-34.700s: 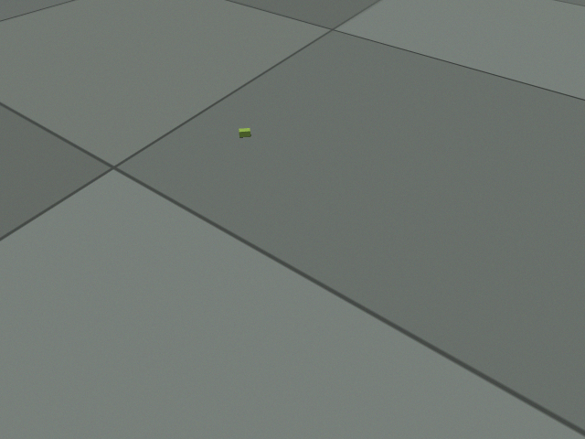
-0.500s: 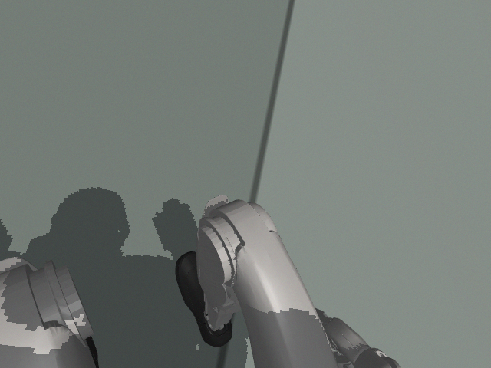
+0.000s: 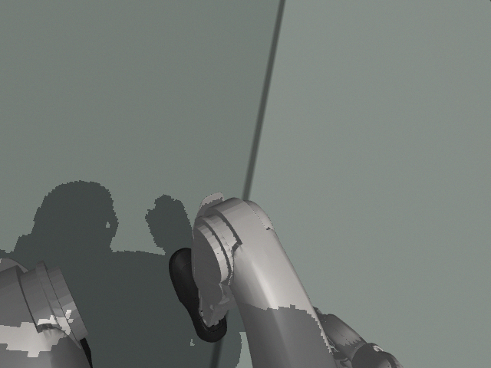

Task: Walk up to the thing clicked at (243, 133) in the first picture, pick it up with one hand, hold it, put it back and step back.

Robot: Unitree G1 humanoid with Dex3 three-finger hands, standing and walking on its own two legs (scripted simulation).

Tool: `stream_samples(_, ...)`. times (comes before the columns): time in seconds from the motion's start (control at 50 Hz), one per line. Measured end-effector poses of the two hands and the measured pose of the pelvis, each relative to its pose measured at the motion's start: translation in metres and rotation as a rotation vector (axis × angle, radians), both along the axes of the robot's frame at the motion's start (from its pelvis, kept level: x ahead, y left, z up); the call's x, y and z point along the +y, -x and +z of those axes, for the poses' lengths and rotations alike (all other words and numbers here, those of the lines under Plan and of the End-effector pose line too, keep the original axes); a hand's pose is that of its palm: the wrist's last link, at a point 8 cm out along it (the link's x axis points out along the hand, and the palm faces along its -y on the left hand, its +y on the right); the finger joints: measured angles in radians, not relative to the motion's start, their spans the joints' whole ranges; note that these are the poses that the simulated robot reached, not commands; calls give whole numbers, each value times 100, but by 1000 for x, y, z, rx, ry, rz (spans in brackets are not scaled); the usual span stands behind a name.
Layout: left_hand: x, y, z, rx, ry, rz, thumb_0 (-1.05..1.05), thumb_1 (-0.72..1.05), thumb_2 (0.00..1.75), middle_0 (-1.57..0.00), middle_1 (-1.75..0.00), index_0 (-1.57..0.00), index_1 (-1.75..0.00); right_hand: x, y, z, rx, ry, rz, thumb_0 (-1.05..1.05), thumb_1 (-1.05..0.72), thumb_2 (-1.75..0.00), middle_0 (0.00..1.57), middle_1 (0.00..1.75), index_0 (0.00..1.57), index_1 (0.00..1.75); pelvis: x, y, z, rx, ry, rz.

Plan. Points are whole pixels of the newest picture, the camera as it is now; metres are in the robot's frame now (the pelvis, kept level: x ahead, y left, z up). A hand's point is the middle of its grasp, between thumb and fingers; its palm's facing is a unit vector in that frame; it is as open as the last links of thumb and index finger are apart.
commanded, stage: open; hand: left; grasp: from above
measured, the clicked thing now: out of the picture +0.44 +0.38 -0.29
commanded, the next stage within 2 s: withdraw in 0.76 s
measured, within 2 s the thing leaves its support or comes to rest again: neither
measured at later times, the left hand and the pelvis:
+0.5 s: hand out of the picture +0.43 +0.36 -0.25, palm faces -0.43 -0.20 -0.88, open 12.0 cm; pelvis +0.00 +0.00 +0.00, yaw +0 degrees
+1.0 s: hand out of the picture +0.44 +0.36 -0.25, palm faces -0.40 -0.19 -0.90, open 13.7 cm; pelvis +0.00 +0.00 +0.00, yaw +0 degrees
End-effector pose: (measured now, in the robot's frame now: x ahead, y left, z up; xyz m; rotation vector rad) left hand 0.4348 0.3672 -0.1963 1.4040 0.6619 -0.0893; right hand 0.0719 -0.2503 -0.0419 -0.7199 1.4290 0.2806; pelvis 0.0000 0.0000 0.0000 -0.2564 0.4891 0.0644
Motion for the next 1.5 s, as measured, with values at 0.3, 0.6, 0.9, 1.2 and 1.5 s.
stream_samples(0.3,-2,-1,4,-15,-6,2,-1,0,57,-55,-56,-56,-57,2,3,1,-3,-8,4,0,-89,-90,20,30,21,30,0,2,0,-5,2,-3)
stream_samples(0.6,0,2,2,7,4,6,0,-25,78,-33,-76,-32,-77,2,4,2,-9,-7,6,0,-89,-90,20,30,21,30,0,3,0,-14,0,-2)
stream_samples(0.9,0,-3,1,-15,0,0,0,-40,91,-19,-89,-18,-90,2,5,3,7,-6,10,0,-88,-89,20,30,21,30,0,2,1,-8,4,-4)
stream_samples(1.2,19,-20,83,-140,-84,-61,0,-49,98,-11,-100,-11,-99,1,-13,-6,-50,-52,-74,0,-90,-90,20,30,21,30,0,-3,10,55,-7,14)
stream_samples(1.5,28,14,156,107,-21,-27,0,-50,100,-9,-100,-9,-101,-9,-29,8,-126,-43,-164,0,-90,-90,20,30,20,30,-5,14,49,70,-60,63)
